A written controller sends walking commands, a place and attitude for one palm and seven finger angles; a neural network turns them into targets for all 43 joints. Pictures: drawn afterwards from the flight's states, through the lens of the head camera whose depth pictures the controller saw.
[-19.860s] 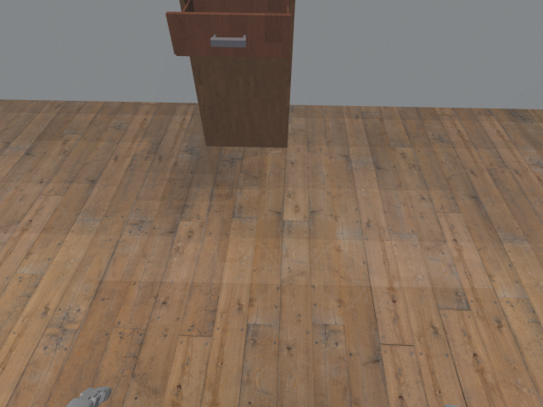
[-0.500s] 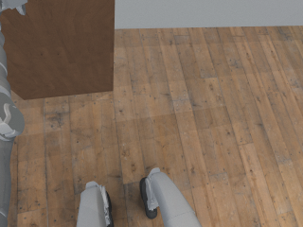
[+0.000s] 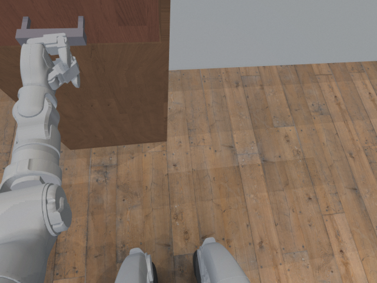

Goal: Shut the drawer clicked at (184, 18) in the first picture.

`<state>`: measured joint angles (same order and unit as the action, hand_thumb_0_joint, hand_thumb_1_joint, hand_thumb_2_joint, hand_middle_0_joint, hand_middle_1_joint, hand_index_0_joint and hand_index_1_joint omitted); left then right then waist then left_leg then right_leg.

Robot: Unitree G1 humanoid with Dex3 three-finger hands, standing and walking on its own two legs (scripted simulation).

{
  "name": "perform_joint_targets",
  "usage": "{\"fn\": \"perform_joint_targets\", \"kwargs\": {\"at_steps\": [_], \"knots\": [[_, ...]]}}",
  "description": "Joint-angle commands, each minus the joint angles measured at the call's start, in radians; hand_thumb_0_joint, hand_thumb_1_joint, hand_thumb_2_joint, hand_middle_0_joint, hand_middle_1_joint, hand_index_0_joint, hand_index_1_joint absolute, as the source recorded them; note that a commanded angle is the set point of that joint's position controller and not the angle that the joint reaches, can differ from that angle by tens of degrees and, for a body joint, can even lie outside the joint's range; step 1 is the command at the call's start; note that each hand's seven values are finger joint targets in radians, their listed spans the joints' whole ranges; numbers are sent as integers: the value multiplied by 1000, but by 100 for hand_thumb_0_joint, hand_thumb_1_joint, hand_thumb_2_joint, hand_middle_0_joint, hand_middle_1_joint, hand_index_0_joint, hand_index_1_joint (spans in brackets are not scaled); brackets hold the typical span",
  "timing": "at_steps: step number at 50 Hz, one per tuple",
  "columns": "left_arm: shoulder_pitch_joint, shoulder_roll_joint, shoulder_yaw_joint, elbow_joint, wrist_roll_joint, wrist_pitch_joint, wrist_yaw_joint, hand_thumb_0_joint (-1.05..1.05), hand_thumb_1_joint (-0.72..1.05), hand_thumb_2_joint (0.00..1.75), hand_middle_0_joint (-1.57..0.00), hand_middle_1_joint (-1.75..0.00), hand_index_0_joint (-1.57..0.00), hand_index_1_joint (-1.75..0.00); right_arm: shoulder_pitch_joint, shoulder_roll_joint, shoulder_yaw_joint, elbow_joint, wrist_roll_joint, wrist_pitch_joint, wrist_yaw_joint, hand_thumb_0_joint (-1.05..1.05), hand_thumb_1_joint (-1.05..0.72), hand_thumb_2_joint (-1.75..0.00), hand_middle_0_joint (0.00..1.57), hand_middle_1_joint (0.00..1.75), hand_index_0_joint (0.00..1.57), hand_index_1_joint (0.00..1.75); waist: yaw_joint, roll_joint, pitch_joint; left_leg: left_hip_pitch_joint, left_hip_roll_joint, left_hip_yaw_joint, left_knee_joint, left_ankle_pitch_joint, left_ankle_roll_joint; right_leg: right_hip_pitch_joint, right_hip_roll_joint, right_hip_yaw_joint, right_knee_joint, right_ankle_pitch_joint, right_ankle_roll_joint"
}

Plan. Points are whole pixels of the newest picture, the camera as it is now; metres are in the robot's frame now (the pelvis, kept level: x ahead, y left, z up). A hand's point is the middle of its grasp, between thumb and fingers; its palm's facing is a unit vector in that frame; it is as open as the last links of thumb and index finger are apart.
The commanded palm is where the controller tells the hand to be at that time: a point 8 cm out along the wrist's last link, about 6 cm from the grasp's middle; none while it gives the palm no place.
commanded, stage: draw the hand back to the body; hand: left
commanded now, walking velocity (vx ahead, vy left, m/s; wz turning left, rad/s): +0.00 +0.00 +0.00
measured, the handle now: (53, 29) +0.63 +0.21 +0.05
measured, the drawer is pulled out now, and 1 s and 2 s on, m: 0.00 0.00 0.00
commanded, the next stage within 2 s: step back with the hand held close in 1.24 s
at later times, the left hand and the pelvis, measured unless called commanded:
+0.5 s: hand (17, 146) +0.34 +0.19 +0.14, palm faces +0.14 -0.96 -0.23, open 3.3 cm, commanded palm +0.30 +0.25 +0.17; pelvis +0.02 -0.01 +0.06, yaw +2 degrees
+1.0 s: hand out of the picture +0.19 +0.23 +0.22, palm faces +0.40 -0.84 -0.37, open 3.3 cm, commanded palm +0.13 +0.27 +0.25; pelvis +0.00 -0.01 +0.08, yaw +3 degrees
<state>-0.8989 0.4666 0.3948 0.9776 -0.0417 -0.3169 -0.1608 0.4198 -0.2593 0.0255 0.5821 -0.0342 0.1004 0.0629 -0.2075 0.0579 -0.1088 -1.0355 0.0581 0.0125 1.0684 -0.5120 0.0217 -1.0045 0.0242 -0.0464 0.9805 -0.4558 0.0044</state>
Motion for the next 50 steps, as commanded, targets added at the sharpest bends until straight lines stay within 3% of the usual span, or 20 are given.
{"fn": "perform_joint_targets", "kwargs": {"at_steps": [1,3,5,7,10,12,15,17,18,19,20,21,24,26,29,32,36,38,45,50], "knots": [[-133,162,-7,-455,-96,-16,-17,0,90,90,-140,-160,-140,-160,164,-161,-76,-99,41,-6,-11,0,-90,-90,20,30,20,30,71,83,-665,574,-33,-36,-151,796,10,508,36,3,-133,725,-21],[-68,176,14,-556,-124,-16,-9,0,90,90,-140,-160,-140,-160,139,-160,-79,-103,50,-20,-22,0,-90,-90,20,30,20,30,85,68,-636,582,-36,-22,-180,786,13,571,32,14,-157,766,-20],[4,104,-37,-599,-138,-22,-2,0,90,90,-140,-160,-140,-160,100,-148,-75,-105,58,-39,-27,0,-90,-90,20,30,20,30,85,37,-543,577,-42,-13,-218,703,14,581,32,10,-186,710,-17],[48,55,-82,-615,-142,-28,-1,0,90,90,-140,-160,-140,-160,64,-144,-74,-96,66,-53,-35,0,-90,-90,20,30,20,30,79,69,-435,607,-42,-10,-240,658,14,538,33,7,-214,630,-21],[221,13,-105,-635,-159,-17,-16,0,90,90,-140,-160,-140,-160,34,-139,-78,-101,70,-66,-42,0,-90,-90,20,30,20,30,105,19,-404,635,-39,-7,-263,762,14,604,23,4,-224,714,-16],[268,16,-111,-715,-174,2,-39,0,90,90,-140,-160,-140,-160,5,-134,-75,-117,73,-78,-44,0,-90,-90,20,30,20,30,126,65,-422,673,-47,0,-269,821,15,659,11,9,-226,795,-16],[357,-1,-110,-737,-197,38,-55,0,90,90,-140,-160,-140,-160,-66,-130,-67,-142,84,-90,-54,0,-90,-90,20,30,20,30,135,-31,-325,648,-51,-2,-320,670,13,669,10,-3,-266,707,-12],[341,7,-108,-776,-208,51,-62,0,90,90,-140,-160,-140,-160,-106,-132,-61,-153,88,-100,-68,0,-90,-90,20,30,20,30,130,-50,-273,639,-60,1,-342,581,18,686,9,2,-287,665,-17],[372,22,-84,-811,-214,55,-65,0,90,90,-140,-160,-140,-160,-118,-129,-60,-159,87,-104,-73,0,-90,-90,20,30,20,30,144,-35,-297,662,-62,2,-346,632,19,718,4,4,-284,713,-18],[418,99,-126,-935,-87,87,40,0,90,90,-140,-160,-140,-160,-202,-108,-66,-177,88,-89,-89,0,-90,-90,20,30,20,30,205,6,-359,741,-68,11,-379,697,16,783,-33,43,-322,727,-20],[491,20,-161,-973,-78,122,94,0,90,90,-140,-160,-140,-160,-210,-92,-61,-193,81,-89,-99,0,-90,-90,20,30,20,30,192,-4,-337,767,-64,10,-402,696,12,789,-35,31,-341,720,-17],[541,5,-180,-996,-62,151,132,0,90,90,-140,-160,-140,-160,-224,-93,-58,-188,82,-86,-105,0,-90,-90,20,30,20,30,194,-1,-304,783,-59,9,-423,683,10,791,-34,27,-359,690,-16],[589,6,-179,-1040,-44,203,196,0,90,90,-140,-160,-140,-160,-267,-92,-46,-178,80,-76,-124,0,-90,-90,20,30,20,30,191,-81,-207,797,-60,11,-491,580,12,815,-28,20,-417,626,-15],[590,12,-174,-1067,-38,217,222,0,90,90,-140,-160,-140,-160,-305,-89,-35,-174,79,-79,-137,0,-90,-90,20,30,20,30,195,-75,-143,813,-64,10,-538,492,13,816,-26,18,-460,528,-19],[632,10,-169,-1136,-34,224,243,0,90,90,-140,-160,-140,-160,-338,-81,-20,-168,73,-95,-147,0,-90,-90,20,30,20,30,210,-10,-116,869,-67,4,-586,465,14,845,-28,21,-507,468,-26],[731,5,-165,-1190,-36,228,251,0,90,90,-140,-160,-140,-160,-357,-80,-14,-160,65,-112,-150,0,-90,-90,20,30,20,30,223,-37,-80,894,-64,-3,-625,463,13,875,-26,16,-546,446,-26],[843,-4,-153,-1311,-33,220,260,0,90,90,-140,-160,-140,-160,-375,-69,-8,-158,55,-141,-147,0,-90,-90,20,30,20,30,233,4,-48,937,-61,-7,-666,474,9,905,-28,12,-577,437,-27],[926,-9,-141,-1326,-38,217,257,0,90,90,-140,-160,-140,-160,-381,-68,-7,-154,52,-148,-144,0,-90,-90,20,30,20,30,238,-35,4,923,-59,-12,-686,448,9,904,-24,11,-601,404,-25],[1161,28,-49,-1523,-36,187,262,0,90,90,-140,-160,-140,-160,-382,-58,-20,-153,41,-186,-137,0,-90,-90,20,30,20,30,258,-8,1,942,-57,-10,-696,475,9,939,-29,13,-618,414,-24],[1295,27,-18,-1625,-35,168,271,0,90,90,-140,-160,-140,-160,-380,-57,-26,-152,44,-219,-140,0,-90,-90,20,30,20,30,263,-1,53,925,-53,-13,-700,419,6,911,-27,14,-640,340,-23]]}}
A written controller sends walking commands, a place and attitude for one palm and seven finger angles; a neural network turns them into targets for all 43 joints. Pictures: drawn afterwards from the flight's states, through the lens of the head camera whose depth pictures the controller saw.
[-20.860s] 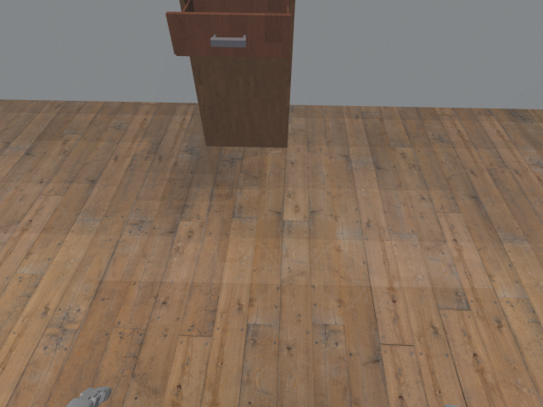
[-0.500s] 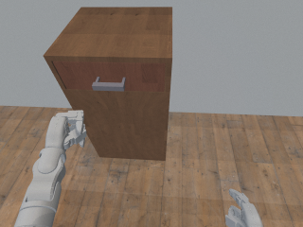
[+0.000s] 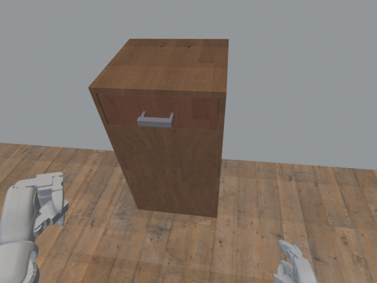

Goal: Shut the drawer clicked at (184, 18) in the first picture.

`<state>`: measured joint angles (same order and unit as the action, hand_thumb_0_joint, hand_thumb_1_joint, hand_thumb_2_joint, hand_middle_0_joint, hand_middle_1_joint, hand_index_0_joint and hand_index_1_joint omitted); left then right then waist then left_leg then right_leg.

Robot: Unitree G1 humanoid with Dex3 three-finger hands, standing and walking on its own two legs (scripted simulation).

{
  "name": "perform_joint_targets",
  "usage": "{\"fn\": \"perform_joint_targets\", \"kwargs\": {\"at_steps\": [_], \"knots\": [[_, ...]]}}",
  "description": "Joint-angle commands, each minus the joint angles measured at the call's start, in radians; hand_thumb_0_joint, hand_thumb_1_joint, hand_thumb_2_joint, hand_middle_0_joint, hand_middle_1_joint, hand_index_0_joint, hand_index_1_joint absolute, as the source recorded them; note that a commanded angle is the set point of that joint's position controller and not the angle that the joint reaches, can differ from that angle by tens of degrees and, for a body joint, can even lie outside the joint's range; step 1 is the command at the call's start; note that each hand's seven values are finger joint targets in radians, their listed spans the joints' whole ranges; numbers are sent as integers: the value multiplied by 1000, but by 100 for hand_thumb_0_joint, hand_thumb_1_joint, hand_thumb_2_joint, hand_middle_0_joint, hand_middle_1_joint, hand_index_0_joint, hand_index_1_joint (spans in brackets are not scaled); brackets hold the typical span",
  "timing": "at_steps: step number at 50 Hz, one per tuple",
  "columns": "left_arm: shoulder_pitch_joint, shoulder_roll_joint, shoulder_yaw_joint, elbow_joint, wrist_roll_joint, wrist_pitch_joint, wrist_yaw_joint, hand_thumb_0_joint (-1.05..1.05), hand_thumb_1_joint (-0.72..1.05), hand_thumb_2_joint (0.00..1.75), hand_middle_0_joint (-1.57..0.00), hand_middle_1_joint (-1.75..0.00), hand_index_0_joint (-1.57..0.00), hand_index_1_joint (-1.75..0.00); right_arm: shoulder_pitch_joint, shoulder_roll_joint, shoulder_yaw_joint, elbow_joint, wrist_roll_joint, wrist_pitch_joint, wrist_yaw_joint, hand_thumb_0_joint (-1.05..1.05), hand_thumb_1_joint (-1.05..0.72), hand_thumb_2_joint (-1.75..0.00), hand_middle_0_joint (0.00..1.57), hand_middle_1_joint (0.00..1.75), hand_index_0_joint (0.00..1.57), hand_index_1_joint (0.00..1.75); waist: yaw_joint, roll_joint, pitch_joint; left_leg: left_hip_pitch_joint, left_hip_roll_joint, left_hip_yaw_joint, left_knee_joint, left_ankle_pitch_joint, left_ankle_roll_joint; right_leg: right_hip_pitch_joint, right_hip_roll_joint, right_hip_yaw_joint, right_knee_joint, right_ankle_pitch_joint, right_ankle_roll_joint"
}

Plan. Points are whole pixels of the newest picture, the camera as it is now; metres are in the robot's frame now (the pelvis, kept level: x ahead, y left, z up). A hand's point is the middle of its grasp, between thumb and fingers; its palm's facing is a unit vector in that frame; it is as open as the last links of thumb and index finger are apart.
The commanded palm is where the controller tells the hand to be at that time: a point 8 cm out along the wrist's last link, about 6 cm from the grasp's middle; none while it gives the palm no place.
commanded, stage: draw the hand back to the body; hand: left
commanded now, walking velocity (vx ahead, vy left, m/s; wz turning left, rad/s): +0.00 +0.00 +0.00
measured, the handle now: (156, 118) +0.64 +0.19 -0.02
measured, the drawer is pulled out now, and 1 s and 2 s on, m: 0.00 0.00 0.00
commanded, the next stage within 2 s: step back with the hand held close in 0.24 s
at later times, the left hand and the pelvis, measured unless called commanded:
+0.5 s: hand (44, 209) +0.18 +0.25 +0.16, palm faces +0.39 -0.80 -0.44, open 3.3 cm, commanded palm +0.12 +0.29 +0.17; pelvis -0.01 +0.00 +0.00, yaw +1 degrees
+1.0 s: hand (19, 252) +0.12 +0.25 +0.15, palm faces +0.34 -0.79 -0.51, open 3.3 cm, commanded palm +0.06 +0.30 +0.17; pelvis -0.07 +0.01 -0.01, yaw +1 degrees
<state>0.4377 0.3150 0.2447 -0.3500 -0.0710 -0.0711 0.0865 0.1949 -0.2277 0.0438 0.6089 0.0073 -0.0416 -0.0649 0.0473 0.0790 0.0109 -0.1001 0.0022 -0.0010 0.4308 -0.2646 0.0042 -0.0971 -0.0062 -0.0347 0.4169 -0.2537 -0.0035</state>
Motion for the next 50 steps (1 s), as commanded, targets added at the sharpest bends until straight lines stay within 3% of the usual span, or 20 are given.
{"fn": "perform_joint_targets", "kwargs": {"at_steps": [1,3,4,7,10,14,18,19,21,26,28,33,39,47,50], "knots": [[-13,190,146,-324,-4,-83,28,0,90,90,-140,-160,-140,-160,-151,-90,-47,-179,3,-86,-15,0,-90,-90,20,30,20,30,11,-21,-76,-4,4,0,-59,177,25,5,3,4,-74,147,-15],[42,194,163,-350,-3,-86,31,0,90,90,-140,-160,-140,-160,-150,-89,-48,-179,4,-101,-20,0,-90,-90,20,30,20,30,16,-26,-56,-13,7,-1,-57,159,24,-7,3,7,-80,124,-14],[38,165,140,-315,-2,-86,30,0,90,90,-140,-160,-140,-160,-146,-86,-47,-166,2,-104,-21,0,-90,-90,20,30,20,30,7,-46,-20,-21,5,1,-56,140,26,-28,2,5,-86,103,-12],[0,149,124,-269,7,-84,34,0,90,90,-140,-160,-140,-160,-138,-96,-56,-150,2,-113,-29,0,-90,-90,20,30,20,30,-3,-81,34,-23,6,0,-59,86,31,-75,4,11,-114,29,-10],[-29,159,131,-274,10,-94,42,0,90,90,-140,-160,-140,-160,-135,-94,-53,-147,0,-120,-36,0,-90,-90,20,30,20,30,4,-54,7,-18,2,-9,-63,65,33,-62,-4,12,-101,3,-13],[-32,173,139,-327,14,-100,46,0,90,90,-140,-160,-140,-160,-138,-92,-49,-149,-5,-138,-38,0,-90,-90,20,30,20,30,15,-5,-45,-3,0,-11,-65,113,29,-15,-4,10,-82,62,-18],[-8,173,147,-327,11,-93,44,0,90,90,-140,-160,-140,-160,-140,-87,-44,-146,-7,-142,-35,0,-90,-90,20,30,20,30,20,-13,-28,-15,4,-14,-68,166,21,5,1,7,-70,126,-21],[-102,301,292,-389,13,-139,48,0,90,90,-140,-160,-140,-160,-124,-120,-55,-175,-9,-109,-24,0,-90,-90,20,30,20,30,-25,-44,59,-119,19,-39,-45,114,47,-76,-46,92,-130,141,-15],[80,177,202,-257,17,-142,31,0,90,90,-140,-160,-140,-160,-110,-104,-66,-158,-12,-67,-15,0,-90,-90,20,30,20,30,-34,-102,25,-98,23,-44,-13,172,42,-86,-72,77,-127,174,-18],[168,185,203,-321,14,-163,30,0,90,90,-140,-160,-140,-160,-111,-115,-87,-188,-12,-14,-12,0,-90,-90,20,30,20,30,-40,-28,-121,-82,42,-41,-25,369,38,-15,-60,29,-37,331,0],[185,202,217,-344,9,-164,34,0,90,90,-140,-160,-140,-160,-115,-115,-90,-201,-7,-1,-16,0,-90,-90,20,30,20,30,-37,-50,-158,-86,43,-49,-22,439,33,8,-54,15,-13,382,5],[212,237,247,-397,4,-164,46,0,90,90,-140,-160,-140,-160,-114,-111,-99,-222,1,19,-29,0,-90,-90,20,30,20,30,-35,-32,-213,-104,53,-53,-15,499,34,25,-46,12,39,440,15],[222,230,243,-385,9,-168,53,0,90,90,-140,-160,-140,-160,-114,-116,-107,-223,4,20,-33,0,-90,-90,20,30,20,30,-40,-33,-169,-199,70,-68,-49,336,47,1,-35,22,52,320,23],[183,243,255,-403,32,-207,66,0,90,90,-140,-160,-140,-160,-111,-133,-110,-231,4,-7,-32,0,-90,-90,20,30,20,30,-53,-35,-76,-453,64,-104,-94,-172,73,9,-39,71,3,26,17],[188,233,247,-400,31,-224,72,0,90,90,-140,-160,-140,-160,-91,-124,-111,-219,3,-18,-28,0,-90,-90,20,30,20,30,-59,-79,-76,-391,36,-79,-16,-169,60,-94,-70,97,-67,-82,3]]}}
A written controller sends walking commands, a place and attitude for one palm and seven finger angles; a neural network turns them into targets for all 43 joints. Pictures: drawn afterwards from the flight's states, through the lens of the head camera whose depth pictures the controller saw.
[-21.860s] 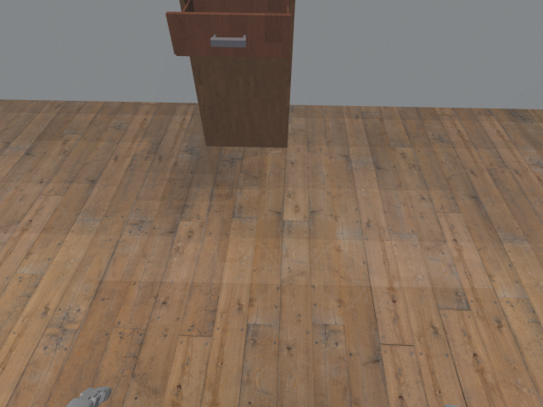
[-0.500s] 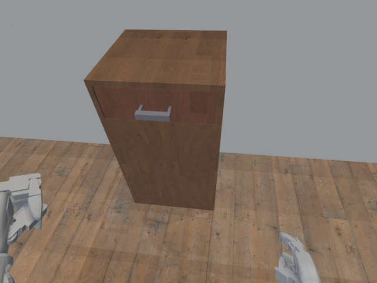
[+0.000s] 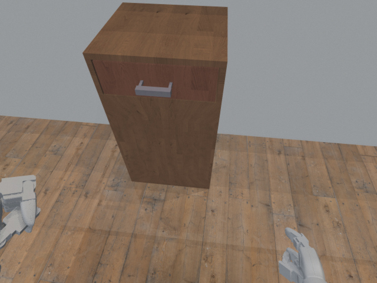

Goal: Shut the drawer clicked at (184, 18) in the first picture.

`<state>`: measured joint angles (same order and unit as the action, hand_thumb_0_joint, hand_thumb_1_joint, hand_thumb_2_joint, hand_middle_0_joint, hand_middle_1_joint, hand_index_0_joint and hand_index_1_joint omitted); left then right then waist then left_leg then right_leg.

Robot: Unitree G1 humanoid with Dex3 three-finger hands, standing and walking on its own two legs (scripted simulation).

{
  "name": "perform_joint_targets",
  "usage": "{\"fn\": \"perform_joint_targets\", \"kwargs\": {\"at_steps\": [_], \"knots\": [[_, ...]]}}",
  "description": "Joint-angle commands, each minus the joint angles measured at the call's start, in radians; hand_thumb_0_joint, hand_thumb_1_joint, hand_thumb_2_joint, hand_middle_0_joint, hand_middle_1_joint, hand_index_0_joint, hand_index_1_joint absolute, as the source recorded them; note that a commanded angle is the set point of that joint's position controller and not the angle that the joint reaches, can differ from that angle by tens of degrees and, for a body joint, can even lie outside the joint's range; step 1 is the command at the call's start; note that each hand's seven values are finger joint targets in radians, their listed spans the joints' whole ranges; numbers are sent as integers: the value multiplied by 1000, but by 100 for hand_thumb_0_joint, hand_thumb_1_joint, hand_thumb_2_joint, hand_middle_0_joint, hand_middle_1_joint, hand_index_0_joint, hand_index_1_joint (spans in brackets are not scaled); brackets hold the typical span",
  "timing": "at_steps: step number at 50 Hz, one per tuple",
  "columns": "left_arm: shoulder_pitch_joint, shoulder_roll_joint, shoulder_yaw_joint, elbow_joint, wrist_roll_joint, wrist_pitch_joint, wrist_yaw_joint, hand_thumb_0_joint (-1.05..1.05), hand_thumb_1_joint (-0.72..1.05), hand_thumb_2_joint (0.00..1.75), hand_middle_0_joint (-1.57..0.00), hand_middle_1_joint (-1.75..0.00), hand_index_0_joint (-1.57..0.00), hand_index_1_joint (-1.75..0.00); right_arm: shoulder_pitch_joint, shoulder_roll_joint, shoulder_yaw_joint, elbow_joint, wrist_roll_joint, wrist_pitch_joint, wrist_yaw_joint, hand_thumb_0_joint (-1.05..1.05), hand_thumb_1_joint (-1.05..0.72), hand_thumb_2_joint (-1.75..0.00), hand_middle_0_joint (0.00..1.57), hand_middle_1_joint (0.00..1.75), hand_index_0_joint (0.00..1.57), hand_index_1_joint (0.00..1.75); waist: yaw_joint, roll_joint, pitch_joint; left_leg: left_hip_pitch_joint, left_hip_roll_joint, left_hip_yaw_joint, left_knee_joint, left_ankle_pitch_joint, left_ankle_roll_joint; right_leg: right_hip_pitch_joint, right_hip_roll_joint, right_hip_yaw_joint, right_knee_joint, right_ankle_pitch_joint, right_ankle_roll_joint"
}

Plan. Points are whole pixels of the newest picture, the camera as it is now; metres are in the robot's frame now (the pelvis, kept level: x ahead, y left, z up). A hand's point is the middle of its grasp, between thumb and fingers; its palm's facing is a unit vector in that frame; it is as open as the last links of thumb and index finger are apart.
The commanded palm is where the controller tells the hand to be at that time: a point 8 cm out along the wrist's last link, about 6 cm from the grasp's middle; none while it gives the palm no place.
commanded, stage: step back with the hand held close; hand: left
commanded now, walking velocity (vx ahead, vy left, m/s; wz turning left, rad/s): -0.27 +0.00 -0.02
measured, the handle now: (154, 87) +0.72 +0.16 -0.02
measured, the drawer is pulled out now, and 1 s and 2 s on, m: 0.00 0.00 0.00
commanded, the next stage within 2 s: stop stepping back and stand still in 0.76 s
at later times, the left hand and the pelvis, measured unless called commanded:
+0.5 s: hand (15, 260) +0.13 +0.23 +0.16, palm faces +0.29 -0.81 -0.50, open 3.3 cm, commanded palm +0.06 +0.28 +0.18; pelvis -0.07 +0.00 -0.01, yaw +1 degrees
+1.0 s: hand out of the picture +0.03 +0.25 +0.17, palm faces +0.32 -0.85 -0.41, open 3.3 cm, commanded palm -0.02 +0.30 +0.18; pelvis -0.16 +0.03 -0.01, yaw -1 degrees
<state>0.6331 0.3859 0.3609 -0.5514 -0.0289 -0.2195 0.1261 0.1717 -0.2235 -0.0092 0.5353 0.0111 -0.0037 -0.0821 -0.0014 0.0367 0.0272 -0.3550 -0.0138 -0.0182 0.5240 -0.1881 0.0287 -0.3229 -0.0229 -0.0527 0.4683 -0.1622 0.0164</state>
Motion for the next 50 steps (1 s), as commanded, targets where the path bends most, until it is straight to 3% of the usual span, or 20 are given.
{"fn": "perform_joint_targets", "kwargs": {"at_steps": [1,4,6,10,14,20,24,26,27,30,32,33,35,41,42,44,45,47,48,50], "knots": [[-12,165,130,-196,-13,-79,38,0,90,90,-140,-160,-140,-160,-61,-125,-60,-137,-1,-59,-11,0,-90,-90,20,30,20,30,-12,-59,-94,-82,39,-44,-60,-228,25,65,-74,126,-155,-222,-26],[-23,160,115,-204,-17,-90,49,0,90,90,-140,-160,-140,-160,-54,-126,-58,-118,-3,-68,-15,0,-90,-90,20,30,20,30,-21,-54,-88,26,34,-42,-1,-199,9,-76,-100,119,-195,-318,-44],[-21,163,119,-209,-16,-95,57,0,90,90,-140,-160,-140,-160,-58,-128,-56,-113,-5,-76,-20,0,-90,-90,20,30,20,30,-20,-24,-92,-6,53,-72,-58,-222,17,-45,-70,93,-160,-310,-32],[-38,162,138,-235,17,-108,50,0,90,90,-140,-160,-140,-160,-88,-147,-53,-135,-7,-98,-28,0,-90,-90,20,30,20,30,-3,183,-78,-382,211,-267,-372,-456,98,313,81,47,212,-76,10],[-8,172,173,-213,29,-123,30,0,90,90,-140,-160,-140,-160,-93,-138,-65,-133,-16,-123,-18,0,-90,-90,20,30,20,30,7,140,-92,-467,217,-253,-308,-430,124,380,94,103,245,-27,10],[16,184,154,-273,-21,-134,9,0,90,90,-140,-160,-140,-160,-50,-114,-69,-89,-8,-119,6,0,-90,-90,20,30,20,30,-13,-37,-308,79,86,-37,-32,236,19,126,-7,153,24,347,12],[29,216,177,-241,-33,-126,22,0,90,90,-140,-160,-140,-160,-77,-100,-73,-96,2,-87,3,0,-90,-90,20,30,20,30,-21,-114,-207,97,8,-1,103,-79,-17,-81,-117,241,-160,37,-54],[11,216,177,-219,-35,-121,34,0,90,90,-140,-160,-140,-160,-81,-88,-73,-84,-3,-73,1,0,-90,-90,20,30,20,30,-26,-133,-151,121,-8,-5,213,-97,-33,-210,-178,265,-216,-108,-109],[-4,221,186,-219,-35,-118,37,0,90,90,-140,-160,-140,-160,-82,-88,-72,-81,-10,-69,-1,0,-90,-90,20,30,20,30,-31,-127,-147,119,-1,-10,192,-67,-33,-206,-173,252,-197,-55,-112],[-29,197,155,-223,-27,-128,32,0,90,90,-140,-160,-140,-160,-92,-111,-64,-94,-7,-71,-15,0,-90,-90,20,30,20,30,-31,-11,-71,81,86,-111,-78,-45,6,-174,-21,125,-84,-106,-37],[-37,184,150,-246,-10,-156,16,0,90,90,-140,-160,-140,-160,-110,-149,-64,-120,-11,-109,-19,0,-90,-90,20,30,20,30,-23,269,-102,-255,280,-355,-448,-490,94,176,142,55,263,-191,8],[-31,194,184,-224,6,-151,15,0,90,90,-140,-160,-140,-160,-108,-157,-70,-115,-26,-121,-21,0,-90,-90,20,30,20,30,-10,296,-110,-424,356,-449,-529,-642,140,293,163,90,473,-211,7],[-45,174,158,-248,3,-139,12,0,90,90,-140,-160,-140,-160,-79,-124,-73,-96,-32,-132,-3,0,-90,-90,20,30,20,30,-2,137,-138,-270,333,-362,-429,-429,140,158,136,114,529,-287,-10],[-19,170,109,-282,-44,-126,13,0,90,90,-140,-160,-140,-160,-43,-93,-58,-45,-42,-151,32,0,-90,-90,20,30,20,30,7,204,-227,90,235,-131,-374,-186,-17,103,97,10,8,-390,-54],[-17,183,120,-276,-42,-126,11,0,90,90,-140,-160,-140,-160,-28,-87,-56,-33,-46,-141,33,0,-90,-90,20,30,20,30,2,155,-213,131,201,-87,-298,-110,-43,85,61,42,-138,-312,-59],[-75,238,146,-271,-38,-144,15,0,90,90,-140,-160,-140,-160,-14,-84,-53,-23,-35,-123,22,0,-90,-90,20,30,20,30,-22,-78,-171,335,84,9,118,-42,-67,-254,-166,263,-332,-261,-134],[-113,259,168,-285,-36,-136,26,0,90,90,-140,-160,-140,-160,-37,-75,-36,-29,-49,-132,15,0,-90,-90,20,30,20,30,-12,-105,-161,311,48,48,213,-48,-68,-267,-235,245,-323,-177,-155],[-186,225,134,-288,-29,-98,20,0,90,90,-140,-160,-140,-160,-54,-101,-52,-36,-24,-148,3,0,-90,-90,20,30,20,30,-18,-216,-181,280,19,18,285,-49,-58,-237,-191,187,-216,-236,-162],[-103,202,138,-231,-33,-67,21,0,90,90,-140,-160,-140,-160,-53,-97,-45,-48,-16,-145,-7,0,-90,-90,20,30,20,30,-29,-175,-124,275,39,10,208,-30,-42,-229,-159,130,-161,-197,-141],[-77,170,121,-206,-35,-39,12,0,90,90,-140,-160,-140,-160,-76,-102,-20,-71,-7,-146,-17,0,-90,-90,20,30,20,30,-28,56,-41,206,98,-77,-105,-27,-15,-143,-21,41,-26,-226,-40]]}}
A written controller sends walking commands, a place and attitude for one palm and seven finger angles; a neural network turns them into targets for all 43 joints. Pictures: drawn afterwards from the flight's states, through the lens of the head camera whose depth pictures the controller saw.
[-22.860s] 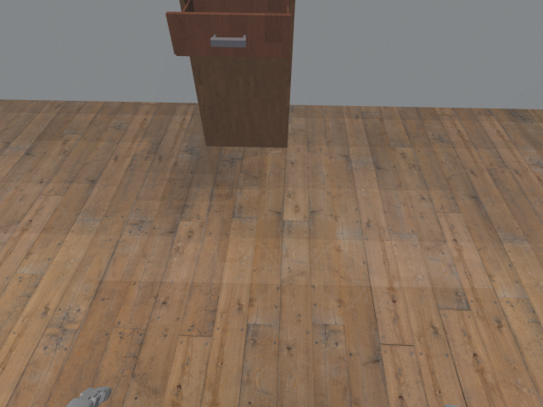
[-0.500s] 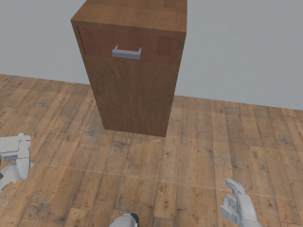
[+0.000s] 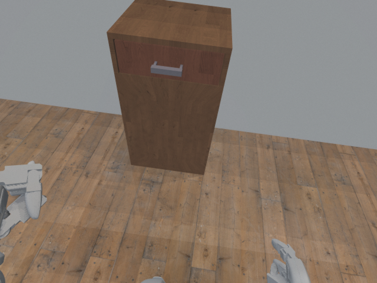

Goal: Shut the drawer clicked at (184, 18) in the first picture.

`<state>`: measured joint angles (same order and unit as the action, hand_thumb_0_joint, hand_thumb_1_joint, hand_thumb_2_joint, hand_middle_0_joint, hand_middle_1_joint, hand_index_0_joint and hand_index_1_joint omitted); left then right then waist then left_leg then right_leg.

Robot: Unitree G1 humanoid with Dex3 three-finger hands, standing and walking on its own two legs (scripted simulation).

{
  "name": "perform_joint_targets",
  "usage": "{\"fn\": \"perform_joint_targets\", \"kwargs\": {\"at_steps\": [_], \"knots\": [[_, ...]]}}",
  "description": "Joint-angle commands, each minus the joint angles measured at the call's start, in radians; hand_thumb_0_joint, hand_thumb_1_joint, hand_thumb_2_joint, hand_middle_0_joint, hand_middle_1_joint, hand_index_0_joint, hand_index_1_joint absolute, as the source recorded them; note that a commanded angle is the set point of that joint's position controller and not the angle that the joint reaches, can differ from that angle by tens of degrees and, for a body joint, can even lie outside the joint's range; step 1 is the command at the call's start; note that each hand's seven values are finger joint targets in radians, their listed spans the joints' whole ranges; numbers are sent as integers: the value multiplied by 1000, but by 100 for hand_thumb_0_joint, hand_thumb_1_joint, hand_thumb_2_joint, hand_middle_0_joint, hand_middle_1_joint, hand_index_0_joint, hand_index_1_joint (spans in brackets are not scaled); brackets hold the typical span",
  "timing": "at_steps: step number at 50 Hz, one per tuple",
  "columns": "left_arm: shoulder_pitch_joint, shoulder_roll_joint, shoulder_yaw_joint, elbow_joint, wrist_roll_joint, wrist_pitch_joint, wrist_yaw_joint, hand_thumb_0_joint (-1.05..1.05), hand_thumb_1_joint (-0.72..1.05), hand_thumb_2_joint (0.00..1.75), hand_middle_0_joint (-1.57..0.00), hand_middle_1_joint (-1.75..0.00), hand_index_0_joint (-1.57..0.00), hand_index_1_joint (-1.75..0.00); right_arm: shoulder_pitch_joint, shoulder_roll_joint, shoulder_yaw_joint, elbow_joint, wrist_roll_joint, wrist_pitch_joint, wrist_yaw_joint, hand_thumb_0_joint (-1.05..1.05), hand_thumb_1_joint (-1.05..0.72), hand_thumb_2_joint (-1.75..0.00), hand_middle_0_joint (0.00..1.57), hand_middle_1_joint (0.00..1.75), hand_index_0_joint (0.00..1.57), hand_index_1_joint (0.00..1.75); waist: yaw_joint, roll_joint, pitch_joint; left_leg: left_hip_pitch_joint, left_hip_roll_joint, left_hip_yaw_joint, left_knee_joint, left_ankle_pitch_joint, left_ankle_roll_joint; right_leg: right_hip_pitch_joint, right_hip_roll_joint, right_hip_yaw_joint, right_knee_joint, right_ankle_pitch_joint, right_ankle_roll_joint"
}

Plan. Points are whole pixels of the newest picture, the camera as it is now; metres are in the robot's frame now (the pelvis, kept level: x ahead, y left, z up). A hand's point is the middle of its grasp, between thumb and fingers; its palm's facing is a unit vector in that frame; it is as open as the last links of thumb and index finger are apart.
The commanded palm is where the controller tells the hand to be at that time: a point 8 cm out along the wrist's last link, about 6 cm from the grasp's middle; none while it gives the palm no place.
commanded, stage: stop stepping back and stand still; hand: left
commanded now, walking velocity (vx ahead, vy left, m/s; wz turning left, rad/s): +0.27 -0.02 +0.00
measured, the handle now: (167, 67) +0.87 +0.16 -0.01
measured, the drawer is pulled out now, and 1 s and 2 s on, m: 0.00 0.00 0.00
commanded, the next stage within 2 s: let the arm hang, fingers relaxed in 0.60 s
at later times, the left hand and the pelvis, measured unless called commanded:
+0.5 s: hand (13, 222) +0.15 +0.25 +0.18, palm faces +0.33 -0.84 -0.43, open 3.3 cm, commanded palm +0.08 +0.30 +0.19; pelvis -0.06 +0.02 +0.01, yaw -1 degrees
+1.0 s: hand out of the picture +0.00 +0.21 -0.16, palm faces +0.09 -0.97 -0.23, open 3.2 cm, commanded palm none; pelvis -0.05 +0.02 +0.01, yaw +3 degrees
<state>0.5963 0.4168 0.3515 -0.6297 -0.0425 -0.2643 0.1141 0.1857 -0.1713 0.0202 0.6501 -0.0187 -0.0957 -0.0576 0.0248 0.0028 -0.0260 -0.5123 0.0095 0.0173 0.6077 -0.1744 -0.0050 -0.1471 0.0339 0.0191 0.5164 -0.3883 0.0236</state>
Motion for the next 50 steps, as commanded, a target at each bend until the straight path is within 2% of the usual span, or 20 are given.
{"fn": "perform_joint_targets", "kwargs": {"at_steps": [1,3,6,8,9,10,15,17,19,25,26,28,34,35,36,38,41,43,48,50], "knots": [[-35,149,143,-149,-23,-7,26,0,90,90,-140,-160,-140,-160,-99,-160,-47,-194,26,-67,-41,0,-90,-90,20,30,20,30,-39,207,-11,330,140,-248,-366,-254,27,-259,-12,-46,-19,-90,-29],[7,164,181,-172,-21,-12,35,0,90,90,-140,-160,-140,-160,-96,-158,-43,-202,11,-76,-40,0,-90,-90,20,30,20,30,-22,294,-34,176,194,-404,-634,-617,-58,-95,75,-65,159,-195,-44],[102,142,156,-161,-16,2,30,0,90,90,-140,-160,-140,-160,-78,-149,-49,-205,5,-61,-19,0,-90,-90,20,30,20,30,-10,187,-75,58,123,-170,-508,-444,-64,111,66,-97,-21,-146,-63],[126,157,153,-190,-4,4,20,0,90,90,-140,-160,-140,-160,-68,-142,-63,-210,12,-33,-11,0,-90,-90,20,30,20,30,-21,-87,-69,179,-35,32,56,-194,-26,-142,-182,162,-330,-229,-117],[74,177,167,-242,-14,5,23,0,90,90,-140,-160,-140,-160,-64,-154,-76,-193,9,-18,-8,0,-90,-90,20,30,20,30,-19,-197,-42,148,-46,-1,334,-134,-22,-311,-350,342,-407,-341,-208],[26,160,155,-232,-13,9,24,0,90,90,-140,-160,-140,-160,-47,-152,-75,-175,12,-15,-5,0,-90,-90,20,30,20,30,-41,-197,3,54,-8,-52,463,-104,-16,-331,-367,319,-370,-324,-247],[-123,98,88,-95,16,7,67,0,90,90,-140,-160,-140,-160,-35,-158,-59,-142,13,-68,-47,0,-90,-90,20,30,20,30,-61,40,51,276,41,21,-125,-206,38,-291,-189,-1,-87,-248,-113],[-144,97,79,-153,13,-9,73,0,90,90,-140,-160,-140,-160,-25,-190,-59,-178,24,-91,-58,0,-90,-90,20,30,20,30,-58,288,43,321,254,-388,-345,-232,140,-336,-35,-109,257,-89,-26],[-136,159,136,-202,12,-20,57,0,90,90,-140,-160,-140,-160,-36,-153,-59,-158,6,-110,-38,0,-90,-90,20,30,20,30,-58,258,1,300,301,-530,-430,-278,169,-355,-36,-28,420,-158,-26],[138,138,158,-214,12,8,55,0,90,90,-140,-160,-140,-160,-67,-147,-53,-201,6,-65,5,0,-90,-90,20,30,20,30,-24,207,-14,-77,178,-164,-344,-456,76,126,-15,-104,55,-67,-55],[130,137,158,-184,17,14,56,0,90,90,-140,-160,-140,-160,-69,-146,-56,-206,5,-44,1,0,-90,-90,20,30,20,30,-23,129,5,-157,117,-97,-204,-459,50,170,-43,-43,-42,-105,-79],[71,170,187,-161,-7,23,58,0,90,90,-140,-160,-140,-160,-54,-125,-65,-203,10,-17,-6,0,-90,-90,20,30,20,30,-36,-226,24,-164,-8,19,316,-261,7,-5,-362,433,-355,-253,-216],[7,107,127,-86,5,5,61,0,90,90,-140,-160,-140,-160,-52,-124,-45,-153,13,-45,-29,0,-90,-90,20,30,20,30,-49,-89,30,245,31,52,-19,-114,25,-240,-241,81,-204,-101,-139],[-143,-89,-228,677,107,185,-80,0,90,90,-140,-160,-140,-160,30,-231,-92,77,0,-56,90,0,-90,-90,20,30,20,30,-111,35,49,239,109,-33,59,149,40,-348,-270,-105,99,306,-81],[-86,-131,-230,698,83,259,-101,0,90,90,-136,-156,-136,-156,54,-181,-84,36,4,9,81,0,-90,-90,20,30,20,30,-67,106,5,214,147,-171,-32,184,76,-323,-134,-68,185,180,-37],[-139,-171,-258,765,84,278,-105,0,90,90,-128,-147,-128,-147,7,-190,-69,-5,-16,40,57,0,-90,-90,20,30,20,30,-18,-66,-32,78,210,-253,-71,215,140,-189,-86,-61,217,63,-20],[-227,-108,-257,970,83,271,-110,0,90,90,-116,-134,-116,-134,11,-169,-61,39,-15,52,44,0,-90,-90,20,30,20,30,-19,-246,-63,130,67,-90,19,175,56,-70,-188,0,29,421,-65],[-290,-75,-268,1133,75,273,-106,0,90,90,-108,-125,-108,-125,14,-138,-58,89,-16,85,43,0,-90,-90,20,30,20,30,-40,-192,11,215,24,-26,32,74,28,-168,-244,33,-57,379,-116],[-299,-109,-292,1422,56,272,-96,0,90,90,-88,-104,-88,-104,14,-126,-41,207,-17,99,40,0,-90,-90,20,30,20,30,-16,177,38,175,99,-125,-203,5,52,-61,-131,-36,-96,102,-61],[-282,-106,-301,1497,55,268,-97,0,90,90,-80,-95,-80,-95,17,-114,-41,237,-12,102,37,0,-90,-90,20,30,20,30,-13,167,19,183,82,-103,-214,-65,44,-26,-141,-17,-142,108,-73]]}}
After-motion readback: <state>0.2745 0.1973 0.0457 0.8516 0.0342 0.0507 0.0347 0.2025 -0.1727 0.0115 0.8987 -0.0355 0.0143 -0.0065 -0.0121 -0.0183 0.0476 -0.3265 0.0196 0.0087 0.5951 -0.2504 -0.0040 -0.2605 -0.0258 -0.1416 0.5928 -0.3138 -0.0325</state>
